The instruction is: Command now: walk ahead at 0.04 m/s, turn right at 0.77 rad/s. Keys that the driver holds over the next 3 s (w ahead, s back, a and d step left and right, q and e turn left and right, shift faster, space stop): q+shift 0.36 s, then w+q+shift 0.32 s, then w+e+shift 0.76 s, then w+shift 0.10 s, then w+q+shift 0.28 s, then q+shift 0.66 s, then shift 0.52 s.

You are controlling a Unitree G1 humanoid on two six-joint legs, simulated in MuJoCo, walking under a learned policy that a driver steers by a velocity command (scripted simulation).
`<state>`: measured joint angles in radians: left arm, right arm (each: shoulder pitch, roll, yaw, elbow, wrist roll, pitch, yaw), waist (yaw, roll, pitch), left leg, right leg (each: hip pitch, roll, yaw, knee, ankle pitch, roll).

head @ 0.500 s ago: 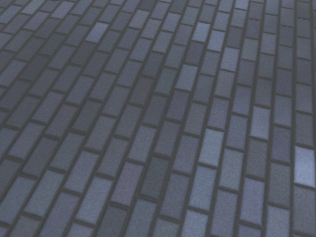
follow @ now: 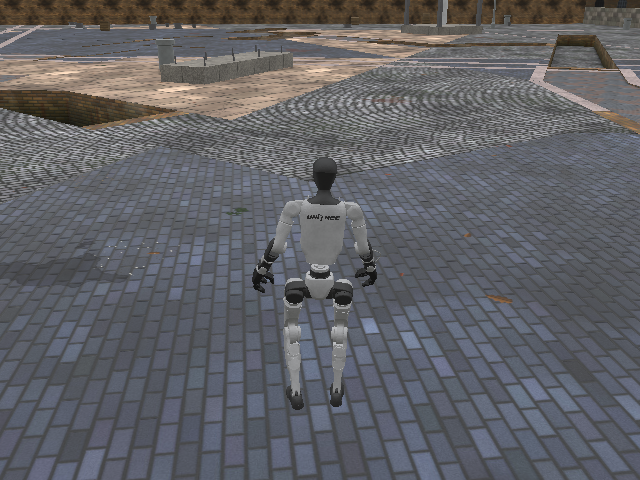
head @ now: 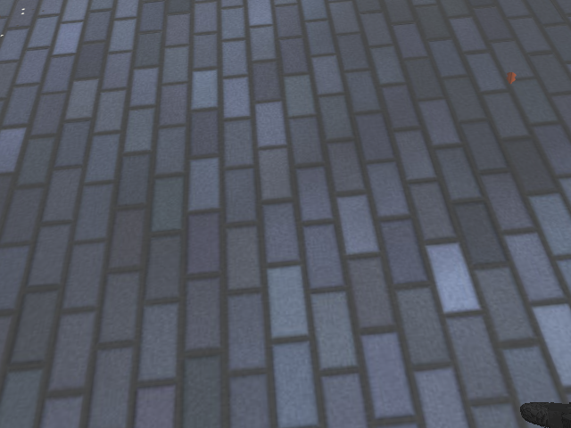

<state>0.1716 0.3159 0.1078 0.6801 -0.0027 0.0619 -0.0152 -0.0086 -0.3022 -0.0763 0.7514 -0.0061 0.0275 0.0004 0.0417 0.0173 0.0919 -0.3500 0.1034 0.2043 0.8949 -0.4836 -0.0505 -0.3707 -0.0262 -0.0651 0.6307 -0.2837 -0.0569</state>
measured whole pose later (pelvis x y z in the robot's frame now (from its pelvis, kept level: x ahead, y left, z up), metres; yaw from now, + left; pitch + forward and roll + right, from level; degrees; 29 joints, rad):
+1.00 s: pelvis +0.40 +0.10 -0.01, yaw +17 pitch +3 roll -3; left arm 0.14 0.28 0.06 0.73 -0.02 -0.11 -0.04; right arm 0.37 -0.26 -0.03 0.81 0.02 -0.10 0.00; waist -0.01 0.03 0.03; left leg -0.21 0.00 -0.10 1.24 -0.35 0.05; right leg -0.45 0.11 -0.05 0.59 -0.19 -0.06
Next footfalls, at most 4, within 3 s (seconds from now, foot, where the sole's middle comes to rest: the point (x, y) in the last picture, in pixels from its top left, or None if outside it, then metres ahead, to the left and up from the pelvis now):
0.44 left None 0.07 0.14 -0.76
0.90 right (304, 380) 0.53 0.05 -0.76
1.32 left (187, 250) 0.88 0.38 -0.76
1.76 right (325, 149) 1.25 0.00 -0.76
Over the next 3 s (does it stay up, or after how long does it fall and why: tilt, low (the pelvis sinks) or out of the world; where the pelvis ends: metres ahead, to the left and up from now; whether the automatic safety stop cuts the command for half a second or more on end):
stays up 1.57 0.11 0.01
